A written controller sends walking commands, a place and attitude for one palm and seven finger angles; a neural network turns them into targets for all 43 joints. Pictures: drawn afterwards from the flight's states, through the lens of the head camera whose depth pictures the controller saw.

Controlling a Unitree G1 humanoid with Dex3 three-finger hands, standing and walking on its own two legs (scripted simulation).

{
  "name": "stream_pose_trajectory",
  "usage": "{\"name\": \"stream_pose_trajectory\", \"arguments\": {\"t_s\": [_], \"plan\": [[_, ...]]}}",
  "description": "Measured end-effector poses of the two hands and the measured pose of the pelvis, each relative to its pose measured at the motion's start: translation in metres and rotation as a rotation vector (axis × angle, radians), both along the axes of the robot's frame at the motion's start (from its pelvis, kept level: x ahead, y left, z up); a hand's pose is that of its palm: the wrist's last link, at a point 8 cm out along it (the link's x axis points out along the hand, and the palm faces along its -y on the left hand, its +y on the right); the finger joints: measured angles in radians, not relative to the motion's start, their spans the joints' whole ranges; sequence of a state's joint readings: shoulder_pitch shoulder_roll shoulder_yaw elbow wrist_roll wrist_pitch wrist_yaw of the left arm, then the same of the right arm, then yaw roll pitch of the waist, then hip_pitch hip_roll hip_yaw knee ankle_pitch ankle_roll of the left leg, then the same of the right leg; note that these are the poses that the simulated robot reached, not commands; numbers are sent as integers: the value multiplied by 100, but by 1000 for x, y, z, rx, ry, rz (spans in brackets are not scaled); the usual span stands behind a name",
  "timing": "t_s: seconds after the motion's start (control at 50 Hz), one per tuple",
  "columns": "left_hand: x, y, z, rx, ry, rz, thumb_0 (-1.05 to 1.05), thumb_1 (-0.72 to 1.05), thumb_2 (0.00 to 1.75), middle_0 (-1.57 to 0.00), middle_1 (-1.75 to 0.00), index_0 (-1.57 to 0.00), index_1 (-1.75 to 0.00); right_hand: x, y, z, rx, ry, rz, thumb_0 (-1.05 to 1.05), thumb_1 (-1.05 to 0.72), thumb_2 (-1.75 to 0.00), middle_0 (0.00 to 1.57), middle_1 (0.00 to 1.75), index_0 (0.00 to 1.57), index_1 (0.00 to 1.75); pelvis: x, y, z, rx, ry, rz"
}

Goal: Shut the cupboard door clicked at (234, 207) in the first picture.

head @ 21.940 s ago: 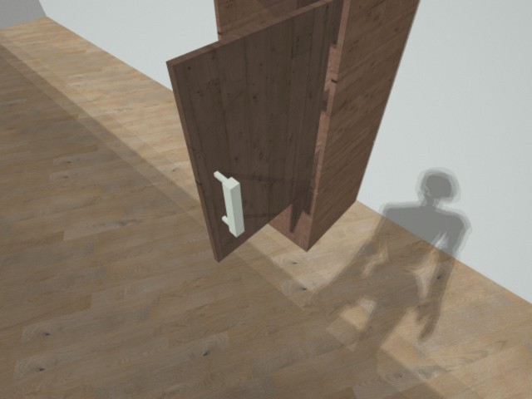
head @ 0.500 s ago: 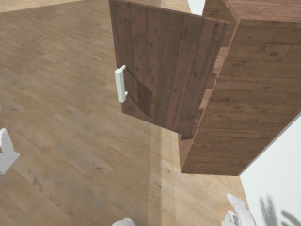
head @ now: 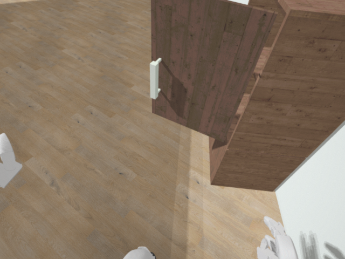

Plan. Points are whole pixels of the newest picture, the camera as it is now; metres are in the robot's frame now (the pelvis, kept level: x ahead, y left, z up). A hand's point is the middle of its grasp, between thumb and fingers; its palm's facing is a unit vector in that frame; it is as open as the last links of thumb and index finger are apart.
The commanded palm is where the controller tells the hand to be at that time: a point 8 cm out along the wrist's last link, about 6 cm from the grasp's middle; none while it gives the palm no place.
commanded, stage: step back with the hand held close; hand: left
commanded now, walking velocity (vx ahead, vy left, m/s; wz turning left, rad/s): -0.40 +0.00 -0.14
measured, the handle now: (156, 78) +0.82 +0.11 -0.07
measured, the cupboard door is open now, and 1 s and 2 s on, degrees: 68 68 68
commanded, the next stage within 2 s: stop stepping back and stand still in 0.12 s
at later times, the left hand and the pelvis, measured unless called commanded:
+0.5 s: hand out of the picture +0.12 +0.26 +0.18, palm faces +0.23 -0.85 -0.47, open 7.4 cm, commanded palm +0.06 +0.31 +0.20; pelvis -0.12 +0.03 +0.02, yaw -8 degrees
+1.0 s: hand out of the picture +0.08 +0.26 +0.19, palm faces +0.26 -0.84 -0.48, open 7.4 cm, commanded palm +0.04 +0.31 +0.20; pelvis -0.16 +0.05 +0.02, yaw -12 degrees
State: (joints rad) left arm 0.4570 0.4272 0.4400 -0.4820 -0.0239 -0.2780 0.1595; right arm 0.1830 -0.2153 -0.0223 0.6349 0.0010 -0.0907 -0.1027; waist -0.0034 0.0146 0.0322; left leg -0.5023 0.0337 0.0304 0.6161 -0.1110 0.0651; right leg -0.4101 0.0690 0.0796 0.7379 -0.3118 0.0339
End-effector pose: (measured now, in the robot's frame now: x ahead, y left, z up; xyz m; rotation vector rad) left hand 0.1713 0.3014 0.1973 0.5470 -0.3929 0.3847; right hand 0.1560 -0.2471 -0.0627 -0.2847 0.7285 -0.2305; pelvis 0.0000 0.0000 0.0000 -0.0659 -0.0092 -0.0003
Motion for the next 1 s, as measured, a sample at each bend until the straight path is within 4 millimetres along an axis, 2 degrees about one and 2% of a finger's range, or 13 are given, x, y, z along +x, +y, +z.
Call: {"name": "stream_pose_trajectory", "arguments": {"t_s": [0.1, 0.2, 0.26, 0.38, 0.46, 0.56, 0.64, 0.72, 0.78, 0.84, 0.9, 0.94, 1.0], "plan": [[-27, 11, 6, -5, -1, 16, 1, 89, 89, -21, -30, -21, -31, -16, 21, 4, 57, -33, 37, 2, -91, -90, 20, 30, 20, 30, -23, 1, 3, -28, 31, 7], [-53, -3, 7, -3, -5, -38, 1, 89, 90, -21, -30, -21, -31, -37, 32, -2, 82, -40, 66, 1, -91, -90, 21, 30, 20, 30, -52, 5, 0, 14, 50, -87], [-52, -6, 9, -38, -21, -87, 1, 89, 90, -21, -30, -21, -31, -62, 35, -1, 77, -3, 25, 1, -91, -90, 21, 30, 20, 30, -59, 14, 6, 32, 35, -117], [-41, 7, 4, -55, 40, -142, 1, 89, 89, -21, -30, -21, -31, -116, 31, 13, 59, -39, -107, 1, -91, -90, 21, 30, 20, 30, -88, 28, 10, 26, 18, -131], [-62, 4, 3, -31, 136, -160, 1, 89, 89, -21, -30, -21, -31, -158, 25, 23, 52, -42, -150, 1, -91, -90, 21, 30, 20, 30, -108, 30, 17, 32, 25, -139], [-105, 0, 11, 10, 137, -199, 1, 89, 89, -21, -30, -22, -31, -209, 15, 13, 7, 59, -178, 1, -91, -90, 21, 30, 20, 30, -128, 39, 16, 42, 2, -165], [-109, 20, 11, -31, 39, -143, 1, 89, 89, -22, -31, -22, -31, -241, 14, 2, -29, 128, -224, 1, -91, -90, 20, 30, 20, 30, -131, 52, 12, 39, -3, -211], [-90, 35, -1, -95, -3, -103, 1, 89, 89, -21, -30, -21, -31, -257, 26, -8, -17, 104, -263, 2, -91, -90, 20, 30, 20, 30, -147, 62, 3, 34, -29, -197], [-87, 27, -6, -100, 65, -134, 1, 89, 90, -21, -30, -21, -31, -263, 44, -6, 54, 72, -268, 2, -91, -90, 20, 30, 20, 30, -155, 59, 9, 39, -32, -207], [-98, 7, -3, -63, 123, -198, 1, 90, 90, -21, -30, -21, -31, -263, 58, -3, 110, 52, -250, 2, -91, -90, 20, 30, 20, 30, -157, 53, 15, 35, -15, -215], [-114, -6, 3, 24, 129, -239, 1, 89, 89, -21, -30, -21, -31, -259, 61, -11, 137, 58, -215, 2, -91, -90, 21, 30, 20, 30, -163, 48, 9, 62, 10, -220], [-120, -6, 9, 37, 114, -240, 1, 89, 89, -21, -30, -21, -31, -258, 60, -17, 136, 95, -192, 1, -91, -90, 21, 30, 20, 30, -165, 48, 10, 53, 1, -212], [-123, 6, 13, 26, 103, -181, 1, 89, 89, -22, -31, -22, -31, -256, 54, -17, 128, 130, -190, 1, -91, -90, 21, 30, 20, 30, -160, 50, 15, 62, 0, -207]]}}
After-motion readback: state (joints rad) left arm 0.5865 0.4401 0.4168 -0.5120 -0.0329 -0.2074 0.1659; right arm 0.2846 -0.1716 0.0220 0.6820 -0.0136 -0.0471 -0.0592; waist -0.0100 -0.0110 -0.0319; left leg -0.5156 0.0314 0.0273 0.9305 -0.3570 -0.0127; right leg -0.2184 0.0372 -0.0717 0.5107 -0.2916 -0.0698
